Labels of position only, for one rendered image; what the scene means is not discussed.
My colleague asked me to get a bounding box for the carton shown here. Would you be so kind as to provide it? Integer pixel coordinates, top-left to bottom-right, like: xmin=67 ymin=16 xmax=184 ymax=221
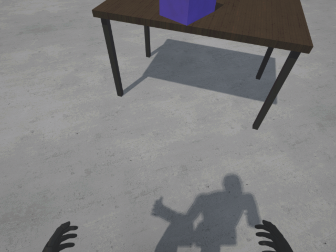
xmin=159 ymin=0 xmax=216 ymax=26

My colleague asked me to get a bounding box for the robot right hand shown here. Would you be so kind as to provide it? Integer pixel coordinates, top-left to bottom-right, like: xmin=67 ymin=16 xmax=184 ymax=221
xmin=255 ymin=220 xmax=293 ymax=252

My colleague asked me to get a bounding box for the table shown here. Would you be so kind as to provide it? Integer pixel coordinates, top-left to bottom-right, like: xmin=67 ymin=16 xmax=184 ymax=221
xmin=92 ymin=0 xmax=313 ymax=130

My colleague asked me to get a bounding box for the robot left hand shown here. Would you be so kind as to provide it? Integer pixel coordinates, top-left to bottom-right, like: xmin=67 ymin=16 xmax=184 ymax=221
xmin=42 ymin=222 xmax=78 ymax=252

